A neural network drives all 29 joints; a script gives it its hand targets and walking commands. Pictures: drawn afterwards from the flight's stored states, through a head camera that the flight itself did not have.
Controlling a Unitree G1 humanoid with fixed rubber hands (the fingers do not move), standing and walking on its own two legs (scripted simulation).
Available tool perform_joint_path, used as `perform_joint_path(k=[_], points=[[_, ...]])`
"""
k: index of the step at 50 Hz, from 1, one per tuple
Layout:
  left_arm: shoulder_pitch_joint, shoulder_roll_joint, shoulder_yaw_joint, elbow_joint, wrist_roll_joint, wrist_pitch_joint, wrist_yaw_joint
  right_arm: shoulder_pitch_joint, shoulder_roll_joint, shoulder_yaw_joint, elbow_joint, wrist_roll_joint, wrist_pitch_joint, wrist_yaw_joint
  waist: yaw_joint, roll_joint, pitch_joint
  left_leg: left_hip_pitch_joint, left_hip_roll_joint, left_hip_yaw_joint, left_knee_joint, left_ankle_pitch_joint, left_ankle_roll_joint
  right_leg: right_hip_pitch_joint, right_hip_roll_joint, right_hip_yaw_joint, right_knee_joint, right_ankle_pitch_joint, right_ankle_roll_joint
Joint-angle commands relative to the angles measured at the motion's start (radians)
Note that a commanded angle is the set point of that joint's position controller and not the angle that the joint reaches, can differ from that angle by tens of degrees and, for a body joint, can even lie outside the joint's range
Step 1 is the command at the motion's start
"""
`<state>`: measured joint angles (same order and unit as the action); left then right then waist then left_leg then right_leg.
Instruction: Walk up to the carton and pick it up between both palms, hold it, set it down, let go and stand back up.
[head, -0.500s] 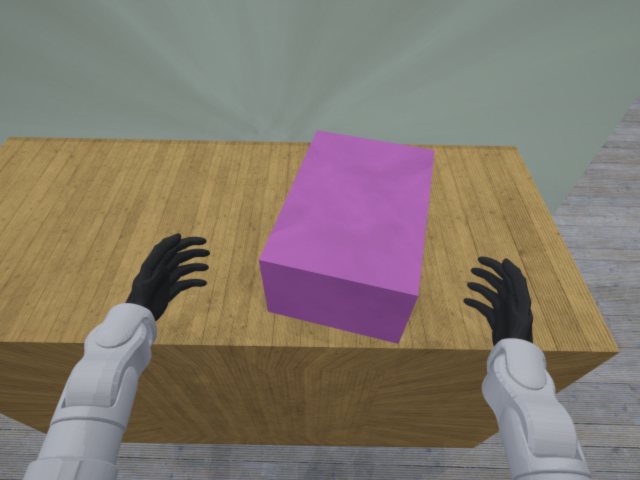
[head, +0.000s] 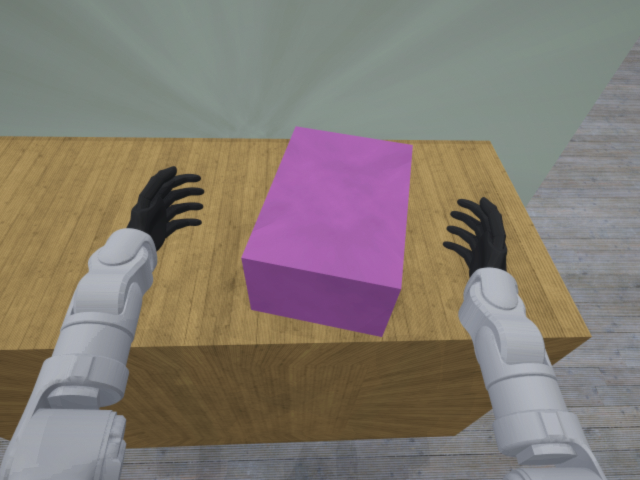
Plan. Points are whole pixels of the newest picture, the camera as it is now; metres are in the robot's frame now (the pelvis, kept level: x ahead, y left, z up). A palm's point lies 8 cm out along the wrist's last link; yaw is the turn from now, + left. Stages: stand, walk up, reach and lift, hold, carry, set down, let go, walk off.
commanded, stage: reach and lift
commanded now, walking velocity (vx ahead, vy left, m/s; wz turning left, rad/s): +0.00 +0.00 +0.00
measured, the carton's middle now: (335, 223) +0.49 -0.05 -0.02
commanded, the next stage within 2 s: none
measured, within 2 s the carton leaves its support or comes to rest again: neither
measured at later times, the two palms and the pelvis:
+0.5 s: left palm (178, 176) +0.47 +0.18 +0.12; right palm (480, 220) +0.38 -0.21 +0.11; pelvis +0.01 +0.00 +0.00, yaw +0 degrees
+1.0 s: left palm (203, 161) +0.50 +0.15 +0.12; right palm (479, 204) +0.41 -0.22 +0.11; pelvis +0.00 +0.00 -0.01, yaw +0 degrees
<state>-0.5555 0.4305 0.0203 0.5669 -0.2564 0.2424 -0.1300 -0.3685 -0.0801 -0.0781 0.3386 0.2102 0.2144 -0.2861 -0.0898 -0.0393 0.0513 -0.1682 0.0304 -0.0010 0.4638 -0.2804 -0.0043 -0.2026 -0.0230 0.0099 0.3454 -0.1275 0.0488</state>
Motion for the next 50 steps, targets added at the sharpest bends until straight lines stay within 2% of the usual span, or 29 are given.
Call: perform_joint_path(k=[1, 5, 11, 16, 20, 24, 27, 31, 33, 34, 38, 41, 46, 50], points=[[-0.468, 0.154, 0.047, -0.068, 0.005, -0.052, 0.010, -0.396, -0.109, -0.028, -0.094, -0.007, -0.050, 0.016, -0.023, 0.144, -0.432, -0.076, -0.037, 0.060, -0.097, 0.270, -0.043, 0.310, 0.053, -0.035, 0.030, 0.242, -0.063], [-0.521, 0.150, 0.041, 0.029, 0.009, -0.083, 0.015, -0.459, -0.118, -0.026, -0.029, -0.012, -0.080, 0.027, -0.028, 0.127, -0.483, -0.067, -0.042, 0.058, -0.082, 0.311, -0.041, 0.317, 0.058, -0.038, 0.032, 0.276, -0.060], [-0.620, 0.139, 0.033, 0.098, 0.030, -0.114, 0.029, -0.533, -0.140, -0.036, 0.083, -0.014, -0.126, 0.038, -0.046, 0.157, -0.556, 0.017, -0.041, 0.052, -0.043, 0.430, -0.069, 0.261, 0.075, -0.057, 0.026, 0.314, -0.066], [-0.719, 0.137, 0.004, 0.182, 0.022, -0.139, 0.042, -0.634, -0.156, -0.040, 0.165, -0.009, -0.145, 0.045, -0.061, 0.171, -0.583, 0.006, -0.044, 0.052, -0.040, 0.408, -0.074, 0.231, 0.075, -0.062, 0.026, 0.309, -0.066], [-0.797, 0.141, -0.012, 0.240, 0.014, -0.158, 0.051, -0.711, -0.174, -0.045, 0.205, -0.007, -0.166, 0.050, -0.067, 0.179, -0.637, 0.017, -0.048, 0.052, -0.019, 0.450, -0.082, 0.213, 0.077, -0.065, 0.032, 0.345, -0.063], [-0.836, 0.148, -0.027, 0.362, 0.005, -0.180, 0.051, -0.762, -0.174, -0.019, 0.288, 0.003, -0.167, 0.050, -0.077, 0.148, -0.657, -0.009, -0.053, 0.050, -0.016, 0.429, -0.065, 0.221, 0.071, -0.059, 0.040, 0.385, -0.056], [-0.891, 0.151, -0.055, 0.406, -0.018, -0.197, 0.049, -0.822, -0.183, -0.013, 0.308, 0.016, -0.175, 0.047, -0.089, 0.140, -0.700, -0.023, -0.054, 0.045, -0.011, 0.434, -0.065, 0.216, 0.068, -0.062, 0.050, 0.418, -0.051], [-0.952, 0.147, -0.082, 0.497, -0.030, -0.218, 0.051, -0.870, -0.190, -0.009, 0.400, 0.026, -0.175, 0.049, -0.103, 0.156, -0.712, -0.009, -0.051, 0.038, 0.001, 0.458, -0.072, 0.163, 0.069, -0.068, 0.046, 0.418, -0.055], [-0.978, 0.151, -0.089, 0.513, -0.034, -0.232, 0.054, -0.894, -0.187, -0.006, 0.413, 0.030, -0.181, 0.047, -0.109, 0.160, -0.754, -0.015, -0.054, 0.037, 0.010, 0.478, -0.073, 0.168, 0.066, -0.066, 0.055, 0.460, -0.050], [-1.004, 0.153, -0.089, 0.523, -0.033, -0.240, 0.057, -0.914, -0.189, -0.003, 0.429, 0.036, -0.184, 0.048, -0.102, 0.176, -0.771, -0.020, -0.055, 0.037, 0.013, 0.480, -0.077, 0.161, 0.065, -0.068, 0.059, 0.458, -0.053], [-1.052, 0.146, -0.123, 0.614, -0.051, -0.258, 0.063, -0.967, -0.196, -0.006, 0.488, 0.041, -0.190, 0.051, -0.119, 0.192, -0.765, -0.021, -0.051, 0.028, 0.023, 0.474, -0.081, 0.112, 0.064, -0.073, 0.059, 0.452, -0.057], [-1.070, 0.131, -0.140, 0.662, -0.055, -0.272, 0.063, -0.981, -0.200, -0.018, 0.531, 0.033, -0.202, 0.049, -0.133, 0.195, -0.779, -0.011, -0.048, 0.024, 0.029, 0.473, -0.084, 0.078, 0.063, -0.078, 0.060, 0.444, -0.057], [-1.044, 0.120, -0.145, 0.787, -0.043, -0.315, 0.056, -0.967, -0.164, -0.003, 0.603, 0.026, -0.226, 0.042, -0.131, 0.179, -0.767, -0.073, -0.055, 0.023, 0.038, 0.441, -0.069, 0.068, 0.055, -0.074, 0.073, 0.438, -0.053], [-1.047, 0.104, -0.154, 0.783, -0.052, -0.363, 0.059, -0.964, -0.151, -0.002, 0.604, 0.029, -0.267, 0.047, -0.129, 0.184, -0.802, -0.094, -0.051, 0.018, 0.049, 0.452, -0.070, 0.023, 0.054, -0.081, 0.091, 0.421, -0.050]])
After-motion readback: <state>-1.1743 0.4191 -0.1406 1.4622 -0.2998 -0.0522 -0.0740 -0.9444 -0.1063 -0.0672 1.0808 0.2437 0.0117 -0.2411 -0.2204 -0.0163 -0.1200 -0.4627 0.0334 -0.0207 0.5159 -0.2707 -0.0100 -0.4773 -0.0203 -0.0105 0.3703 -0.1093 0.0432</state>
